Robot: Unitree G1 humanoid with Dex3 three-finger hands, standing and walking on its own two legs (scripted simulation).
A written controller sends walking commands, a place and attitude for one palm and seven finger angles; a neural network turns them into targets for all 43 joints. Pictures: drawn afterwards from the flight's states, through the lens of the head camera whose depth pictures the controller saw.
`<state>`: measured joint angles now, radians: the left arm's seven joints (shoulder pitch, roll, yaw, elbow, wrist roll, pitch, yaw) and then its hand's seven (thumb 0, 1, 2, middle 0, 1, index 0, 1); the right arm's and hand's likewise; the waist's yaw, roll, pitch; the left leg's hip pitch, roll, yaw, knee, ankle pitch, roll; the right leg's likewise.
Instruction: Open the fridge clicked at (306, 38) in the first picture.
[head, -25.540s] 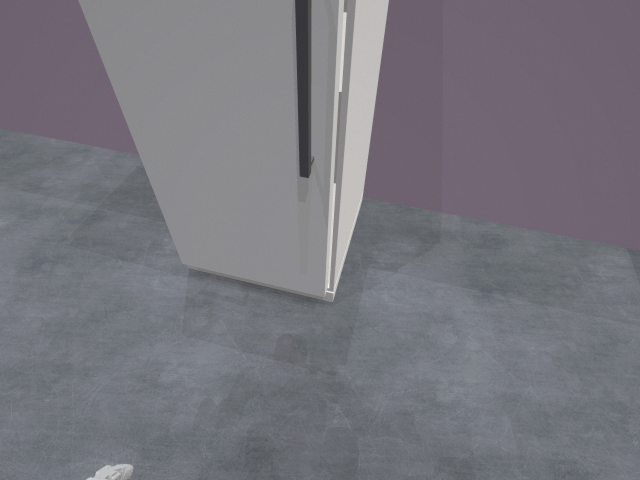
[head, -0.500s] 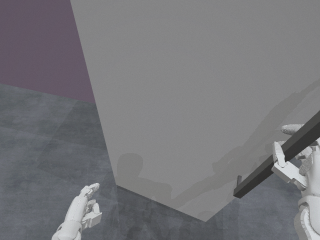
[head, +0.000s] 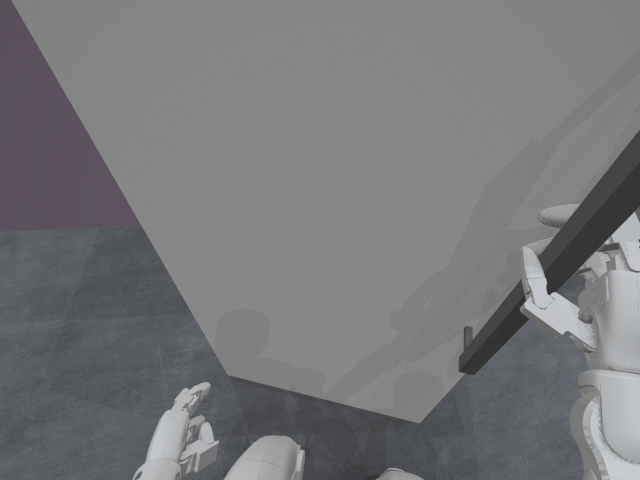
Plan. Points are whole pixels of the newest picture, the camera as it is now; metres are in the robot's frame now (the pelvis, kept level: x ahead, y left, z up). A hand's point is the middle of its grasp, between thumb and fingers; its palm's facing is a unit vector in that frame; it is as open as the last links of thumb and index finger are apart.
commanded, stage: walk backward, drawing the door open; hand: right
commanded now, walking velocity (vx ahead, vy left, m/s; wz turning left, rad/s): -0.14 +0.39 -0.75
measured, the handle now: (537, 263) +0.32 -0.18 +0.15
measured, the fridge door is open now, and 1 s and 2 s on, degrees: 17 53 68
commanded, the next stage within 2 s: stop walking and hold the door back in 1.28 s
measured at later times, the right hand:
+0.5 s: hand (492, 435) +0.15 -0.10 +0.17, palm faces +0.55 +0.78 -0.30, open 6.8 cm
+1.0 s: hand out of the picture +0.03 +0.02 +0.17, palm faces +0.88 +0.35 -0.33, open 6.8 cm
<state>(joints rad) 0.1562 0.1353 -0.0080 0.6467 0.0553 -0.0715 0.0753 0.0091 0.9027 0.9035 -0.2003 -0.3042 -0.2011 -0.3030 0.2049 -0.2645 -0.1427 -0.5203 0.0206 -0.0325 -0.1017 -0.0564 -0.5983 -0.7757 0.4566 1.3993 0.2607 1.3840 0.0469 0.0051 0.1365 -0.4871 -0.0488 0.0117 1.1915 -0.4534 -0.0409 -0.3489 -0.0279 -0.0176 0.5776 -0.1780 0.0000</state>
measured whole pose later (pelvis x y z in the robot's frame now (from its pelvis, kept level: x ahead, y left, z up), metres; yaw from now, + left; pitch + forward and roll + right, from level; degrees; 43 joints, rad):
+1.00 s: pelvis +0.02 +0.36 -0.01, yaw -46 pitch +0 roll +1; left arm 0.22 0.26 0.04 0.59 0.02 -0.10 0.11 0.01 0.90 0.90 -0.20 -0.30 -0.20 -0.30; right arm 0.30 -0.37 -0.34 -0.49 0.06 -0.06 -0.12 -0.10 -0.58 -0.78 0.46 1.40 0.27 1.34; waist 0.02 0.01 0.05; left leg -0.38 0.08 0.27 0.65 -0.26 0.06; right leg -0.29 -0.03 -0.15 0.65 -0.38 0.01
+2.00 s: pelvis +0.08 +0.58 +0.01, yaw -69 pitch +0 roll +2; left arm 0.23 0.19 -0.07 0.67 -0.02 -0.07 0.09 0.00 0.90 0.90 -0.20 -0.30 -0.20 -0.30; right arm -0.42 -0.42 -0.27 0.37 0.04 -0.14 -0.10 -0.05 -0.61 -0.77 0.46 1.40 0.43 1.40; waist 0.00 -0.04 0.07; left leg -0.29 0.01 0.09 0.63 -0.39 -0.02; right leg -0.30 -0.05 -0.07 0.51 -0.21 -0.03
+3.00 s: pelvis +0.08 +0.58 +0.00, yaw -67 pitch +3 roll +0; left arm 0.27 0.28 0.01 0.69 0.00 -0.07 0.05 0.01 0.90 0.90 -0.20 -0.30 -0.20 -0.30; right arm -0.45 -0.46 -0.35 0.48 -0.01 -0.14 -0.04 -0.02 0.16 -0.40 0.44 1.38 0.44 1.37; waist 0.02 0.00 -0.01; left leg -0.34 0.00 0.08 0.62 -0.34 0.02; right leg -0.42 -0.05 -0.07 0.61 -0.24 0.00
